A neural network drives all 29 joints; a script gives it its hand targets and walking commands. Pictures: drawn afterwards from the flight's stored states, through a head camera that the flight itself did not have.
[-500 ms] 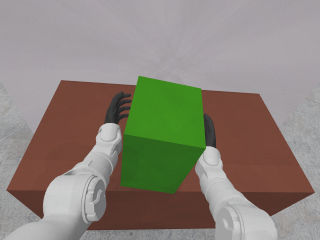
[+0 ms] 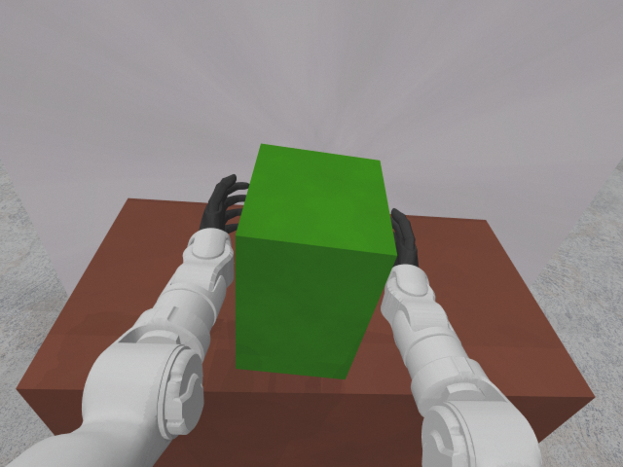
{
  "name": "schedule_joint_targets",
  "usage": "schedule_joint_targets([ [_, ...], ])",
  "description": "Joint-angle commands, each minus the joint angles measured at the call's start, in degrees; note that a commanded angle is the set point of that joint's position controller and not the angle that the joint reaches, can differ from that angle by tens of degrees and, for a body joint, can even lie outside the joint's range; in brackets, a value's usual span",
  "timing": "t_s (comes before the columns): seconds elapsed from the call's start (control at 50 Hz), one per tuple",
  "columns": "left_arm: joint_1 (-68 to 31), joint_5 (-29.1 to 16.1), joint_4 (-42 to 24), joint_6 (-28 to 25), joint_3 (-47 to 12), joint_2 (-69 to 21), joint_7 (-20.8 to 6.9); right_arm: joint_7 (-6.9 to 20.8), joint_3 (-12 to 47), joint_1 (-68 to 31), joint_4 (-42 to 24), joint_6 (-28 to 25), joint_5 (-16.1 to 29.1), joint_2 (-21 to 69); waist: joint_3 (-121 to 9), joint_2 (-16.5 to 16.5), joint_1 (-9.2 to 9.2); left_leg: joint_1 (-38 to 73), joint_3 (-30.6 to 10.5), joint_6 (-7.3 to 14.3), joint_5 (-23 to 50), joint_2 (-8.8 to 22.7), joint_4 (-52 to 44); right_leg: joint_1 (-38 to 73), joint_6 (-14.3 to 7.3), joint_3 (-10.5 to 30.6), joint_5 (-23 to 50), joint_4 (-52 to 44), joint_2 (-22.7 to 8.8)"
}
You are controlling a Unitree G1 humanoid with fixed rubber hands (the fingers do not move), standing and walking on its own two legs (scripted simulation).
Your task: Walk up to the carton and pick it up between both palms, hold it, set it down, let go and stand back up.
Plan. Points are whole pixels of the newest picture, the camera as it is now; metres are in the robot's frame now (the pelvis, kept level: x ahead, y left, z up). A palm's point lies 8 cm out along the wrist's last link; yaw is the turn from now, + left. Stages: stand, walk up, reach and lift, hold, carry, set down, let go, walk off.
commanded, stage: reach and lift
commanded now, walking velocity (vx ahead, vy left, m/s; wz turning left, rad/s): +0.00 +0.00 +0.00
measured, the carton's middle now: (305, 268) +0.40 +0.01 +0.08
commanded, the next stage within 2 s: hold in 1.34 s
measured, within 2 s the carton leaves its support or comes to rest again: neither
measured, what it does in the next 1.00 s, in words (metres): stands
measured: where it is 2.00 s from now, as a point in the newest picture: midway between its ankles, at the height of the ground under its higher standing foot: outside the picture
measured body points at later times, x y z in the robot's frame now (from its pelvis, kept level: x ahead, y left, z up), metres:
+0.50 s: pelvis +0.00 -0.02 +0.02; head -0.04 +0.01 +0.46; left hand +0.43 +0.12 +0.18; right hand +0.39 -0.14 +0.16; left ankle +0.08 +0.13 -0.72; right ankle +0.01 -0.11 -0.72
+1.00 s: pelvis +0.00 -0.01 +0.02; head -0.05 +0.02 +0.47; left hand +0.41 +0.15 +0.21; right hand +0.38 -0.11 +0.18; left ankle +0.08 +0.13 -0.72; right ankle +0.01 -0.11 -0.72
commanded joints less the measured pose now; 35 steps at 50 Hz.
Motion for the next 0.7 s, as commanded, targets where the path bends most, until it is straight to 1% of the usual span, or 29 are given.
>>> schedule_joint_targets([
  [0.0, -34.8, -0.2, -6.4, 2.5, -14.8, -43.1, -13.5, 5.6, 21.7, -57.7, -20.7, 1.5, 1.2, 39.8, -15.7, -0.4, 1.82, 25.8, 0.7, 3.1, -3.1, -5.0, -9.5, 14.6, 3.6, 9.0, 9.2, -14.7, -0.2],
  [0.04, -37.0, -0.6, -8.5, 3.0, -15.3, -43.5, -13.6, 5.4, 22.0, -59.8, -22.3, 1.6, 2.0, 41.1, -16.4, 0.8, 1.76, 26.0, 0.5, 3.0, -3.4, -5.2, -10.4, 16.1, 3.9, 9.2, 10.5, -15.0, -0.5],
  [0.06, -35.3, -0.8, -6.2, 3.6, -15.4, -44.4, -13.8, 5.3, 22.2, -61.7, -23.8, 1.4, 2.2, 40.9, -17.0, 0.8, 2.07, 25.1, 0.3, 3.0, -3.8, -5.2, -10.9, 16.8, 4.2, 9.2, 11.6, -15.2, -0.8],
  [0.08, -34.8, -0.6, -6.8, 4.5, -14.9, -44.2, -14.0, 5.1, 21.7, -61.3, -23.4, 2.0, 2.6, 40.6, -14.9, 0.9, 1.94, 25.3, 0.4, 3.2, -4.3, -5.5, -11.6, 17.4, 4.4, 9.1, 11.6, -15.8, -1.0],
  [0.1, -33.8, -0.3, -5.5, 5.0, -13.2, -43.2, -14.6, 4.8, 22.6, -62.9, -25.8, 1.9, 2.7, 41.0, -15.5, -0.6, 3.32, 24.9, 0.6, 3.6, -4.3, -5.6, -12.0, 18.9, 4.9, 9.5, 13.9, -15.8, -1.2],
  [0.12, -35.3, -0.4, -7.4, 5.2, -13.5, -43.3, -14.8, 4.9, 21.6, -62.3, -24.7, 2.1, 2.1, 40.8, -15.8, 0.4, 2.68, 25.2, 0.6, 3.6, -4.5, -5.7, -12.3, 19.2, 4.7, 9.3, 13.0, -15.9, -1.4],
  [0.14, -34.8, -0.2, -6.5, 5.9, -12.8, -43.1, -14.9, 4.8, 22.0, -63.6, -26.2, 2.4, 2.6, 40.7, -15.2, 0.0, 3.07, 24.9, 0.5, 3.8, -4.9, -5.7, -12.5, 19.4, 4.8, 9.6, 12.6, -16.4, -1.3],
  [0.16, -35.8, -0.3, -9.0, 6.1, -13.3, -43.3, -14.9, 4.7, 22.5, -62.4, -26.1, 2.6, 2.6, 41.3, -16.7, 0.2, 3.02, 25.5, 0.6, 3.9, -4.2, -5.7, -12.8, 20.3, 4.9, 9.6, 14.6, -16.1, -1.4],
  [0.18, -34.4, 0.1, -7.3, 7.0, -12.3, -43.1, -15.1, 4.3, 22.5, -62.4, -26.5, 3.2, 2.4, 40.8, -15.0, -0.7, 2.83, 25.4, 0.6, 4.1, -4.9, -5.9, -13.5, 20.8, 5.3, 9.1, 15.9, -16.6, -1.4],
  [0.2, -35.3, -0.3, -8.5, 7.0, -11.9, -42.6, -15.5, 4.2, 23.5, -63.0, -27.5, 3.3, 2.7, 41.8, -15.7, -1.2, 3.68, 24.6, 0.8, 4.3, -5.3, -6.2, -14.0, 22.0, 5.6, 9.4, 15.9, -17.0, -1.9],
  [0.22, -36.3, -0.4, -10.2, 7.4, -11.6, -42.5, -15.7, 3.9, 23.7, -63.1, -28.4, 3.5, 2.4, 41.5, -16.8, -1.5, 3.38, 25.0, 0.7, 4.3, -4.7, -6.1, -14.4, 23.5, 5.9, 9.3, 18.0, -16.9, -2.0],
  [0.24, -35.1, -0.6, -9.6, 7.9, -12.4, -43.0, -15.9, 3.7, 23.7, -63.9, -29.4, 3.5, 2.6, 41.4, -16.2, -1.1, 2.80, 25.1, 0.4, 4.4, -5.5, -6.0, -14.9, 23.7, 6.2, 9.7, 19.2, -17.1, -2.4],
  [0.26, -34.1, -0.2, -9.1, 8.5, -11.6, -42.1, -16.1, 3.5, 24.3, -63.4, -30.1, 4.0, 2.6, 41.2, -16.0, -2.0, 3.14, 24.9, 0.6, 4.5, -5.2, -6.2, -14.9, 24.6, 6.4, 9.7, 19.2, -17.4, -2.3],
  [0.28, -33.1, 0.2, -9.2, 9.0, -11.0, -41.4, -16.5, 3.3, 23.5, -61.5, -28.6, 4.5, 2.0, 40.5, -14.3, -2.1, 2.51, 25.6, 0.8, 4.7, -5.9, -6.2, -15.7, 24.6, 6.5, 9.4, 19.6, -17.9, -2.5],
  [0.3, -33.6, 0.4, -12.0, 9.5, -10.7, -41.4, -16.6, 3.3, 23.8, -61.0, -28.9, 4.7, 2.6, 40.7, -15.3, -1.5, 2.79, 26.5, 0.7, 4.7, -4.7, -6.2, -15.8, 25.8, 6.6, 9.6, 20.6, -18.0, -2.5],
  [0.32, -33.6, 0.6, -11.5, 10.1, -10.1, -41.4, -16.9, 3.1, 23.9, -60.2, -28.3, 5.1, 2.6, 40.9, -14.5, -1.7, 3.10, 26.5, 0.8, 5.0, -5.5, -6.2, -16.2, 25.6, 6.5, 9.5, 19.8, -18.2, -2.6],
  [0.4, -30.7, 0.1, -16.4, 12.0, -11.7, -41.6, -17.1, 2.3, 28.2, -60.0, -33.9, 5.1, 4.8, 41.0, -18.8, -1.9, 3.60, 29.0, 0.6, 4.9, -0.2, -6.5, -16.3, 30.6, 7.3, 8.9, 30.2, -17.9, -2.9],
  [0.42, -29.4, -0.3, -18.0, 12.4, -12.8, -42.4, -17.0, 2.0, 29.1, -59.7, -35.9, 4.9, 5.0, 40.6, -20.7, -1.7, 2.95, 29.9, 0.5, 4.6, 1.6, -6.4, -16.3, 31.7, 7.5, 8.2, 33.7, -17.6, -2.8],
  [0.44, -27.6, 0.8, -16.8, 13.1, -11.2, -41.1, -17.2, 1.7, 29.2, -58.2, -34.5, 5.5, 4.8, 40.2, -18.2, -2.6, 3.12, 29.7, 0.4, 4.9, 1.1, -6.5, -16.5, 31.7, 7.8, 8.4, 34.5, -17.8, -2.9],
  [0.46, -27.0, 0.6, -19.6, 13.8, -11.2, -40.5, -17.4, 1.3, 30.1, -55.9, -35.2, 5.9, 5.3, 39.9, -18.4, -3.2, 3.13, 31.0, 0.3, 5.0, 2.6, -6.5, -16.4, 32.9, 8.1, 8.5, 37.9, -17.7, -3.1],
  [0.48, -25.6, 1.8, -18.8, 14.8, -10.3, -39.9, -17.7, 0.9, 29.1, -54.8, -33.6, 6.5, 4.9, 38.9, -15.9, -3.0, 2.61, 31.8, 0.4, 5.1, 1.7, -6.4, -17.0, 32.2, 8.2, 8.3, 36.4, -18.5, -3.1],
  [0.5, -27.0, 2.8, -19.5, 15.1, -8.9, -38.6, -18.0, 0.8, 28.0, -52.8, -30.0, 7.3, 4.5, 39.1, -12.6, -3.0, 2.72, 31.0, 0.6, 5.3, -0.4, -6.6, -17.8, 31.6, 8.3, 8.6, 33.9, -19.1, -3.5],
  [0.52, -25.3, 3.4, -20.1, 16.1, -9.1, -39.1, -18.1, 0.8, 27.6, -52.0, -29.9, 7.4, 4.2, 38.1, -11.9, -2.5, 2.70, 32.2, 0.7, 5.2, -0.2, -6.3, -18.4, 31.1, 7.8, 8.2, 32.3, -19.5, -3.3],
  [0.56, -26.9, 2.5, -26.7, 16.8, -12.4, -40.3, -18.0, 0.7, 29.1, -51.1, -31.4, 7.2, 5.4, 38.3, -14.0, -1.2, 2.06, 35.8, 0.4, 4.7, 3.1, -6.0, -18.1, 31.5, 7.3, 7.0, 33.0, -19.6, -2.5],
  [0.58, -26.7, 2.1, -27.5, 17.7, -13.5, -40.7, -17.9, 0.6, 29.4, -52.0, -32.9, 7.2, 5.7, 37.7, -14.3, -1.0, 1.45, 36.7, 0.5, 4.5, 4.0, -5.9, -17.7, 30.6, 7.2, 6.7, 33.1, -19.8, -2.3],
  [0.6, -27.7, 1.3, -31.0, 18.1, -15.3, -41.4, -17.6, 0.5, 30.6, -52.9, -35.0, 7.2, 6.5, 38.2, -16.2, -0.3, 1.76, 38.2, 0.7, 4.2, 5.9, -5.9, -17.5, 31.1, 7.1, 6.5, 34.1, -19.9, -2.1],
  [0.62, -25.9, 1.6, -30.4, 18.9, -15.1, -41.0, -17.6, 0.3, 30.9, -52.8, -35.3, 7.5, 6.7, 37.9, -14.8, -0.9, 1.79, 38.5, 0.6, 4.4, 6.3, -5.8, -17.5, 30.8, 7.3, 6.4, 34.7, -20.1, -2.2],
  [0.64, -25.5, 1.4, -32.6, 19.7, -16.6, -41.7, -17.5, 0.3, 31.0, -51.8, -36.0, 7.5, 7.0, 37.6, -15.0, -0.1, 1.24, 39.0, 0.6, 3.9, 7.8, -5.8, -16.9, 30.9, 7.1, 6.1, 36.0, -19.9, -2.1],
  [0.68, -25.2, 1.9, -33.0, 21.5, -16.9, -41.4, -17.3, 0.1, 30.6, -52.4, -35.8, 8.3, 6.9, 36.6, -12.4, 0.0, 1.44, 39.7, 0.8, 4.0, 6.0, -5.7, -17.5, 29.1, 6.7, 5.8, 30.3, -21.1, -1.9],
])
